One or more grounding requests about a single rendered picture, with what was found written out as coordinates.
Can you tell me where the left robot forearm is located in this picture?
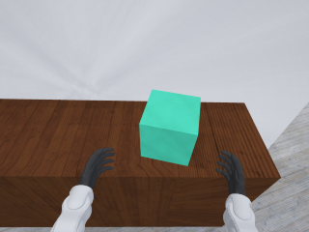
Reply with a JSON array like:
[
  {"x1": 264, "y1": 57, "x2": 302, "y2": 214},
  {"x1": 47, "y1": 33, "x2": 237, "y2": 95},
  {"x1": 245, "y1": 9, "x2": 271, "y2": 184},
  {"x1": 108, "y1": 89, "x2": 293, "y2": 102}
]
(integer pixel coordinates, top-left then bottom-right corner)
[{"x1": 50, "y1": 185, "x2": 94, "y2": 232}]

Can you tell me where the pedestal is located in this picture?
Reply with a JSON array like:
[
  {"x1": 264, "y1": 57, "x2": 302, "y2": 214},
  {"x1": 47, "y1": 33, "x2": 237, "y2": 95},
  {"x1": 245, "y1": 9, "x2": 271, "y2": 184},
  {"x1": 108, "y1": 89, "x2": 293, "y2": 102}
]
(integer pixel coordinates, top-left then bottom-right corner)
[{"x1": 0, "y1": 99, "x2": 281, "y2": 227}]

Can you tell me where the carton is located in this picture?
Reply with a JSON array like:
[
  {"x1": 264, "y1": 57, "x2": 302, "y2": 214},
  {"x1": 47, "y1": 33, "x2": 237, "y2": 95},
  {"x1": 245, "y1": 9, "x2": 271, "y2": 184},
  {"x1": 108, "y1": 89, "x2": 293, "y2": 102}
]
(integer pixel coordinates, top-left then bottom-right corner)
[{"x1": 139, "y1": 89, "x2": 201, "y2": 166}]

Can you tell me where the right robot forearm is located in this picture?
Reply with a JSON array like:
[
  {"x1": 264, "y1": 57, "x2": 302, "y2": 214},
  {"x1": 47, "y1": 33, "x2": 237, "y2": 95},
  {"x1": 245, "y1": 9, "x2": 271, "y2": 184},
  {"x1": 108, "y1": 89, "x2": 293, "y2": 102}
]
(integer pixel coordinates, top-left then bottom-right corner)
[{"x1": 223, "y1": 193, "x2": 259, "y2": 232}]

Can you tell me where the robot left hand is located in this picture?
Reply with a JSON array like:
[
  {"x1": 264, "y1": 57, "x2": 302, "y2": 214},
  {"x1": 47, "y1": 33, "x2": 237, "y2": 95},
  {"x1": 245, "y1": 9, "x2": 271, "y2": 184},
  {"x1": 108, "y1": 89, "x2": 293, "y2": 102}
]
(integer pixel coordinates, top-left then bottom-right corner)
[{"x1": 78, "y1": 147, "x2": 115, "y2": 189}]

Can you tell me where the robot right hand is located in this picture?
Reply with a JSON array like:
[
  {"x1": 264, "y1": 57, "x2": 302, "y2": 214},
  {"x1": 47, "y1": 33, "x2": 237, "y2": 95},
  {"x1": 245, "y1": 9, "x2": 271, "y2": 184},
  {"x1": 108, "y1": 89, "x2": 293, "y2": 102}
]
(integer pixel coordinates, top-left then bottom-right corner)
[{"x1": 215, "y1": 150, "x2": 246, "y2": 196}]

